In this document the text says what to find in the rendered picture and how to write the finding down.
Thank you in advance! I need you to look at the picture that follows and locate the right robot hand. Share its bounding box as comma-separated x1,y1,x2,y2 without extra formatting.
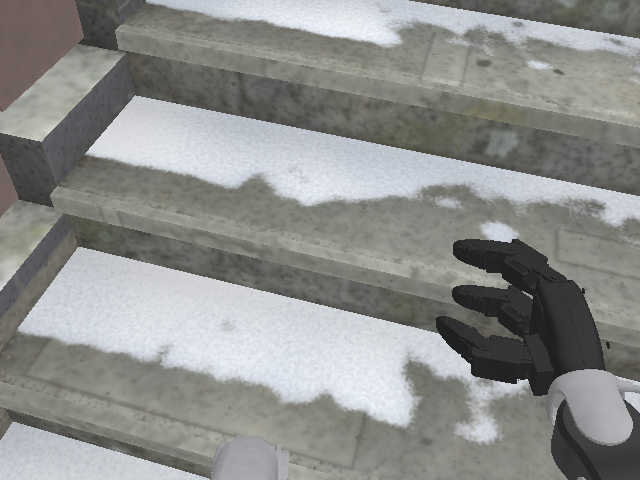
436,239,610,396

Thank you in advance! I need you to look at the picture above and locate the robot left shin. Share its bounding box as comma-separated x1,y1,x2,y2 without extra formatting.
211,442,228,475

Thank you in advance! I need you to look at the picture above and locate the left robot thigh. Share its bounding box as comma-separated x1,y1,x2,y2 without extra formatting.
210,435,289,480

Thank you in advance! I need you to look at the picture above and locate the robot right forearm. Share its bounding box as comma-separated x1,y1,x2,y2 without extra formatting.
546,369,640,480

